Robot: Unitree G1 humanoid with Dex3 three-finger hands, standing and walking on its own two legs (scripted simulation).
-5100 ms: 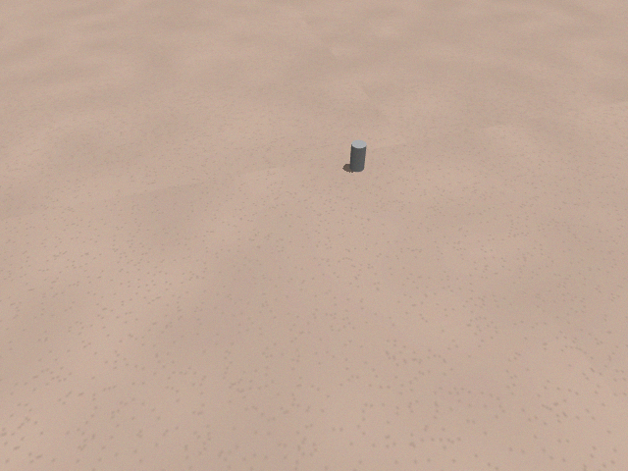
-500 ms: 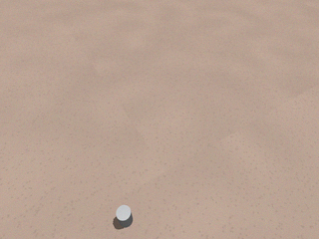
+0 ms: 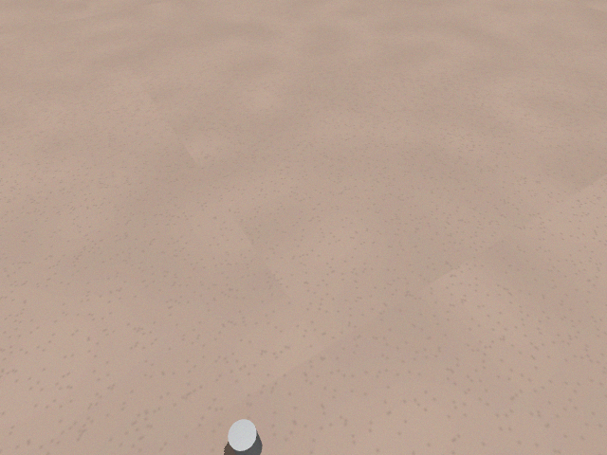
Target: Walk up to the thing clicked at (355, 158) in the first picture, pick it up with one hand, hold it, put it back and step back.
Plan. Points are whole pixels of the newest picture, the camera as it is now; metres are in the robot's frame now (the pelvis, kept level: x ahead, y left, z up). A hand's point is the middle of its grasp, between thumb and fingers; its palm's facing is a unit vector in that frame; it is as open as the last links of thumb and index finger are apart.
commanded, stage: walk up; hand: left
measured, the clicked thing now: (245, 441) +0.32 +0.19 -0.70
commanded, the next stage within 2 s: stand in 0.96 s
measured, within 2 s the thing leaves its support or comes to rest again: neither
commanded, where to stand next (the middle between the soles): +0.02 +0.00 m, yaw +1 degrees
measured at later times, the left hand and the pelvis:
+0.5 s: hand out of the picture +0.09 +0.26 -0.15, palm faces -0.01 -0.95 -0.32, open 7.4 cm; pelvis +0.01 +0.01 +0.01, yaw +0 degrees
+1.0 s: hand out of the picture +0.09 +0.27 -0.15, palm faces -0.01 -0.95 -0.33, open 7.4 cm; pelvis +0.02 +0.01 +0.01, yaw +0 degrees
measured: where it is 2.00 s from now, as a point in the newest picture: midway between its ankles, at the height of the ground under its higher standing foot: outside the picture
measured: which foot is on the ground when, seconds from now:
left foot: down 0.00-1.00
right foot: down 0.00-1.00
